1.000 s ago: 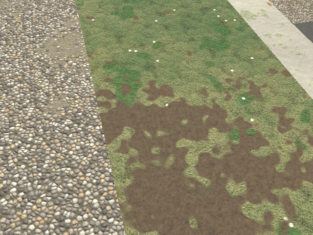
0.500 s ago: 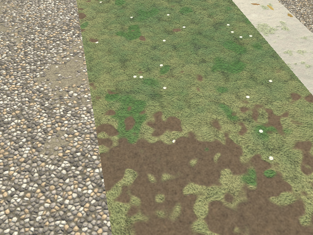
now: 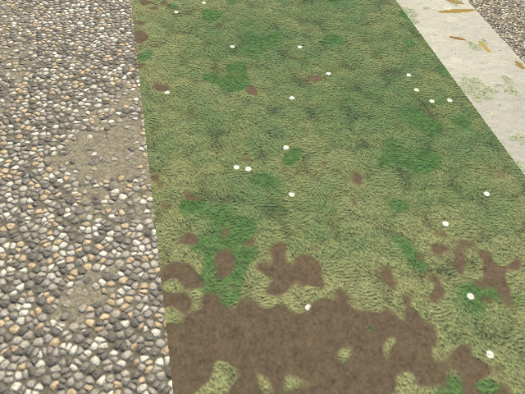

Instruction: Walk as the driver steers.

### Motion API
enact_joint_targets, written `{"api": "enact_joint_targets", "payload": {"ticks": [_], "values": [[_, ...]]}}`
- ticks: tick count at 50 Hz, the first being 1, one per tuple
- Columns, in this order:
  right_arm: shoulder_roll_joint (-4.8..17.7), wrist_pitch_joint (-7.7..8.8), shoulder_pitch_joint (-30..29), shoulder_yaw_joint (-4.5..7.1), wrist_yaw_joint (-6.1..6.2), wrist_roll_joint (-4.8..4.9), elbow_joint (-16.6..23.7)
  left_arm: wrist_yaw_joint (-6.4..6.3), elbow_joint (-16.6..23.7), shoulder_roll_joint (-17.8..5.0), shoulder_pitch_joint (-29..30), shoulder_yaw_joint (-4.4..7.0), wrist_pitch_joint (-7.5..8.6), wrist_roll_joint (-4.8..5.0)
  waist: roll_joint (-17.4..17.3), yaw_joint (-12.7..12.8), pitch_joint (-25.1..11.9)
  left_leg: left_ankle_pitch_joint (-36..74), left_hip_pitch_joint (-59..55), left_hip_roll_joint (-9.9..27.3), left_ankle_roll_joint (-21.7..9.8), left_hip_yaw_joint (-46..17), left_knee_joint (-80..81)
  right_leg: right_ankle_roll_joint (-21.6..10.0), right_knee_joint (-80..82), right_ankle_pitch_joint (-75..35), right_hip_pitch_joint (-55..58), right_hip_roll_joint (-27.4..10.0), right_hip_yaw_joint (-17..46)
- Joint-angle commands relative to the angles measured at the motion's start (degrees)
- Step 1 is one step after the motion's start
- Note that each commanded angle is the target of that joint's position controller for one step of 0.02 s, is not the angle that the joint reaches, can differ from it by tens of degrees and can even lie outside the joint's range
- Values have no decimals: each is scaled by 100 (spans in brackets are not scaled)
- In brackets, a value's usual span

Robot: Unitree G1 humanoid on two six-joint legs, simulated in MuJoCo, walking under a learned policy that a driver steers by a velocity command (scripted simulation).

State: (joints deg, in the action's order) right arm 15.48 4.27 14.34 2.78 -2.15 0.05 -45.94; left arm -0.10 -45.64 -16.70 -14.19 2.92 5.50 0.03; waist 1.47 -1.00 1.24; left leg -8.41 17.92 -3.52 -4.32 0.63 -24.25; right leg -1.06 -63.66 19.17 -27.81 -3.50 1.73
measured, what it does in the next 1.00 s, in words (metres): walks ahead, turning left: right foot, then left foot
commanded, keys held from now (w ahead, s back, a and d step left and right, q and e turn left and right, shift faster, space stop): w+q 1.00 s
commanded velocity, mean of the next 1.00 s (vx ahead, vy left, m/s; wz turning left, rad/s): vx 0.50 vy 0.00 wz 0.53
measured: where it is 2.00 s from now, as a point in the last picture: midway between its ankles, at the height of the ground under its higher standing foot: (99, 259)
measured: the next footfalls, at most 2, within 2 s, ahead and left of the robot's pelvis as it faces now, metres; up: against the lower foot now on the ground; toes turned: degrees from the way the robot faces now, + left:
right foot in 0.34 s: +0.35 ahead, -0.13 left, +0.00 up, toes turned +13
left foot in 0.86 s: +0.51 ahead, +0.21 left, +0.00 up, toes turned +31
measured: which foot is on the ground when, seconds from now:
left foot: down 0.00-0.34, up 0.36-0.84, down 0.86-1.00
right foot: up 0.00-0.32, down 0.34-0.84, up 0.86-1.00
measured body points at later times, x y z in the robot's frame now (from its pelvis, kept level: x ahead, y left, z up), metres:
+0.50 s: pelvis +0.26 -0.04 +0.00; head +0.28 -0.05 +0.45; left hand +0.31 +0.25 -0.10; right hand +0.42 -0.29 -0.12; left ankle +0.18 +0.09 -0.65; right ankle +0.31 -0.14 -0.74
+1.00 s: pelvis +0.47 +0.11 -0.01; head +0.50 +0.14 +0.44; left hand +0.42 +0.41 -0.12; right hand +0.74 -0.04 -0.10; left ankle +0.48 +0.19 -0.74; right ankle +0.51 -0.07 -0.65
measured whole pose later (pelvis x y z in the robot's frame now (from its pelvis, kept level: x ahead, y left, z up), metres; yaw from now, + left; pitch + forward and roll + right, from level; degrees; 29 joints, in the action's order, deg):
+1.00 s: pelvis +0.47 +0.11 -0.01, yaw +34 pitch +1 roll -1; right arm 16.9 2.1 13.7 4.1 -1.9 0.6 -36.8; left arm 0.3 -44.7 -17.6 -11.2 3.1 6.4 0.3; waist 0.8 0.2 3.6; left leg -10.1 19.9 -5.1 -5.5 -0.3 -28.7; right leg 0.4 -67.3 21.1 -26.1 -4.3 1.8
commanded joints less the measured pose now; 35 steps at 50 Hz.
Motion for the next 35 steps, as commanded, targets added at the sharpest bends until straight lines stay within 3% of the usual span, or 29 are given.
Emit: {"api": "enact_joint_targets", "payload": {"ticks": [1, 4, 7, 11, 13, 15, 16, 17, 18, 19, 20, 21, 22, 23, 25, 29, 35], "values": [[755, 102, -60, 192, 67, 26, 390, -51, 408, -403, -123, 133, 1, -63, -567, 195, -380, 788, -780, 1469, -1164, -1873, 1382, 155, 503, -390, -739, -293, 209], [937, 84, 178, 266, 180, 69, 320, -76, 614, -313, 543, 94, -22, -72, -486, 44, -138, 727, -584, 1322, -1056, -1592, 1506, 310, 1615, -1299, -847, -199, 203], [997, 27, 437, 292, 251, 111, 263, -13, 747, -225, 1138, 56, 34, -25, -577, -166, -50, 506, -484, 1140, -855, -1415, 1405, 369, 2683, -2150, -515, 21, 191], [1013, -63, 795, 309, 291, 159, 183, 89, 935, -323, 1731, 67, 128, 53, -629, -353, -9, 177, -708, 1249, -791, -1748, 1036, 357, 3375, -2217, -155, 236, 235], [1035, -106, 789, 328, 317, 153, 203, 121, 956, -471, 1698, 119, 181, 67, -721, -260, -39, 48, -906, 1340, -698, -2065, 743, 277, 3636, -1881, 127, 269, 294], [963, -151, 666, 321, 330, 135, 263, 113, 828, -601, 1187, 195, 228, 67, -844, 58, -199, 188, -892, 1232, -541, -2199, 250, 100, 3926, -1580, 880, 290, 185], [758, -150, 625, 254, 321, 107, 324, 74, 697, -769, 616, 280, 249, 16, -780, 328, -566, 330, -635, 926, -370, -2047, -399, -87, 3995, -1496, 1821, 114, 258], [396, -130, 584, 124, 304, 15, 469, 20, 592, -1113, -318, 376, 252, -59, -121, 714, -1359, -396, 111, 529, -139, -1529, -2043, -452, 3899, -1237, 3268, -894, 1173], [80, -45, 1286, 24, 297, 165, 695, 37, 410, -1552, -715, 488, 149, -90, 1769, 389, -1948, -2511, 2103, -137, 158, -805, -3758, -1312, 4376, -100, 4868, -2084, 3616], [678, -33, 1224, 141, 311, 249, 567, 64, 467, -1018, -618, 377, 128, -19, 1286, 491, -1561, -2449, 2809, 305, 224, -1017, -4610, -1302, 4632, 895, 4596, -2105, 4029], [976, -66, 703, 235, 307, 224, 615, 53, 518, -664, -386, 278, 114, 2, 726, 589, -910, -1911, 2936, 494, 244, -984, -4820, -1064, 4688, 675, 3970, -1849, 3132], [911, -105, 489, 246, 312, 175, 644, 60, 537, -539, -79, 221, 96, -34, 368, 462, -590, -1477, 2720, 680, 298, -859, -4749, -925, 4792, -25, 3344, -1581, 2415], [836, -130, 328, 259, 294, 127, 706, 65, 503, -392, 135, 177, 74, -44, 362, 359, -308, -1196, 2610, 811, 333, -836, -4515, -882, 4935, -542, 2879, -1364, 1920], [735, -171, 321, 268, 255, 145, 745, 58, 469, -345, 246, 156, 77, -76, 516, 236, -183, -1017, 2375, 949, 346, -806, -4369, -824, 5085, -866, 2520, -1215, 1494], [512, -248, 286, 235, 211, 172, 821, 59, 380, -395, 266, 190, 123, -58, 544, 173, -103, -802, 2222, 1018, 394, -665, -4205, -878, 5332, -1332, 2221, -1121, 959], [398, -293, -109, 201, 171, 133, 1062, 29, 202, -655, 167, 284, 146, -48, 280, 197, -13, -48, 2475, 1071, 495, -641, -3392, -991, 5512, -2160, 2320, -1192, 224], [271, -231, -1123, 117, -36, 131, 1408, -25, -4, -930, -128, 341, 19, 27, 158, 545, 262, 929, 2146, 934, 335, -121, -1760, -776, 5474, -2349, 2651, -1153, -717]]}}
Keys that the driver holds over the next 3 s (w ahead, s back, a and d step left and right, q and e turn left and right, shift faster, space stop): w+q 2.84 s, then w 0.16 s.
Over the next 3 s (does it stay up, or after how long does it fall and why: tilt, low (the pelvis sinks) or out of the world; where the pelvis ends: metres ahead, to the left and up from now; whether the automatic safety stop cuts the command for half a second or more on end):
stays up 0.88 1.02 0.00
